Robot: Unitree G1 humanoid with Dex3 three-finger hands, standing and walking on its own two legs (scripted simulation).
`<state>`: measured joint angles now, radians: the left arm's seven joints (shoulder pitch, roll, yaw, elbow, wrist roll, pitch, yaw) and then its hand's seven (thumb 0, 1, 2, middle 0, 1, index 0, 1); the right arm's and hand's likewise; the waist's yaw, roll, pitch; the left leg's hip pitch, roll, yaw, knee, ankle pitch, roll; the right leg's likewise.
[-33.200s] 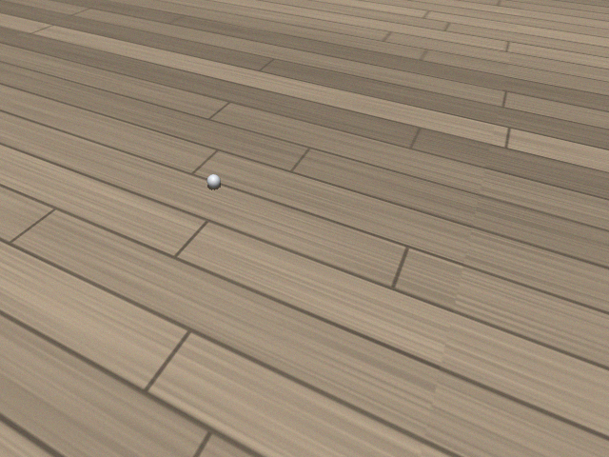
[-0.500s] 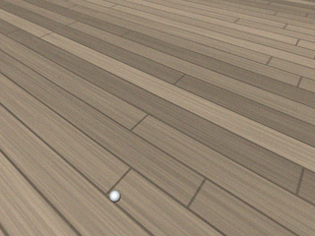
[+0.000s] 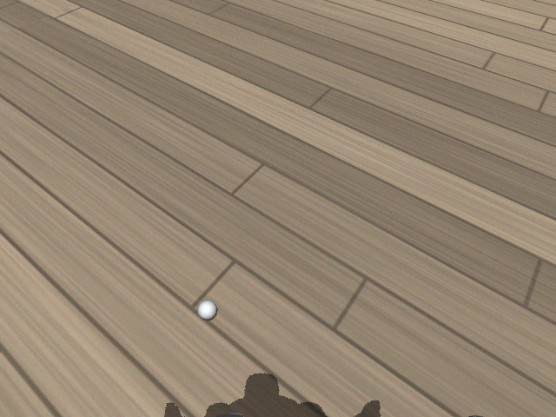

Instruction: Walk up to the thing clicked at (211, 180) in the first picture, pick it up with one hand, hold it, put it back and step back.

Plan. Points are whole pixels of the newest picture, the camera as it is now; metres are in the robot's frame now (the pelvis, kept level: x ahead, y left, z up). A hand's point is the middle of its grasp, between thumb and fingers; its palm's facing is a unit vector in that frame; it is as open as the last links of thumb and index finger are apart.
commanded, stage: step back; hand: left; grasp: from above
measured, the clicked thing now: (207, 309) +0.55 +0.27 -0.74
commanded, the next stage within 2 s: none
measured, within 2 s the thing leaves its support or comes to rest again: neither
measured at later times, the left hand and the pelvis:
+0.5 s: hand out of the picture +0.06 +0.32 -0.17, palm faces -0.10 -0.92 -0.38, open 7.4 cm; pelvis -0.07 +0.06 -0.01, yaw -4 degrees
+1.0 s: hand out of the picture -0.06 +0.34 -0.16, palm faces -0.02 -0.93 -0.36, open 7.4 cm; pelvis -0.20 +0.08 -0.02, yaw -2 degrees
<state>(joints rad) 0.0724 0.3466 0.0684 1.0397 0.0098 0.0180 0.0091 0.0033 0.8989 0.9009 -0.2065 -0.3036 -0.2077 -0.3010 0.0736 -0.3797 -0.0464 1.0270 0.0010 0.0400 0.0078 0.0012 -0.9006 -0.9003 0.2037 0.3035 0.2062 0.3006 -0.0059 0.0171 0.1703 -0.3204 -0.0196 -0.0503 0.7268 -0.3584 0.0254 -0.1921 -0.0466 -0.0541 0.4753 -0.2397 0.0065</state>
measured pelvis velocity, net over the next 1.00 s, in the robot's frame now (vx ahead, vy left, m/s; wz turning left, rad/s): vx -0.20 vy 0.08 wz -0.03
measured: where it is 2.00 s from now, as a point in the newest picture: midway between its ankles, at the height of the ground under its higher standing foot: outside the picture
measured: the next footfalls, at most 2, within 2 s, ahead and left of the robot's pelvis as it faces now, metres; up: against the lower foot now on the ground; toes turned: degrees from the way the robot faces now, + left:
right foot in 0.56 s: -0.06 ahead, -0.05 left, +0.00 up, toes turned -1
left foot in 0.94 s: -0.15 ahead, +0.20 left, +0.00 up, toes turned -4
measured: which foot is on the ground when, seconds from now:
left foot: down 0.00-0.60, up 0.62-0.92, down 0.94-1.00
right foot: down 0.00-0.14, up 0.16-0.54, down 0.56-0.96, up 0.98-1.00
